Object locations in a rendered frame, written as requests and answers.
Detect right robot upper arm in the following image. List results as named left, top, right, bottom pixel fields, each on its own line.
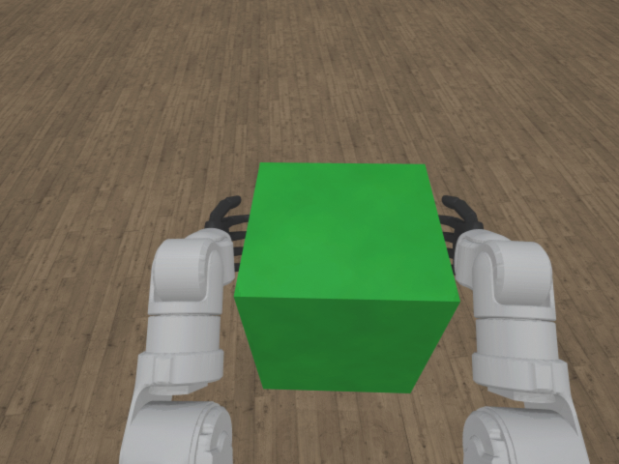
left=462, top=406, right=588, bottom=464

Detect left robot forearm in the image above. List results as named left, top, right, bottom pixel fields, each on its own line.
left=119, top=228, right=235, bottom=464

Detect right robot forearm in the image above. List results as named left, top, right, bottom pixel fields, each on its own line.
left=454, top=229, right=590, bottom=464

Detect left robot upper arm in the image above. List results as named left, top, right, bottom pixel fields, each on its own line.
left=121, top=401, right=233, bottom=464

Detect carton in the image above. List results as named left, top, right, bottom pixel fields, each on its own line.
left=234, top=162, right=460, bottom=393

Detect right robot hand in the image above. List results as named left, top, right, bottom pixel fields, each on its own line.
left=438, top=195, right=484, bottom=275

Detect left robot hand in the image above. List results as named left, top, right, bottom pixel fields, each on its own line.
left=204, top=195, right=250, bottom=272

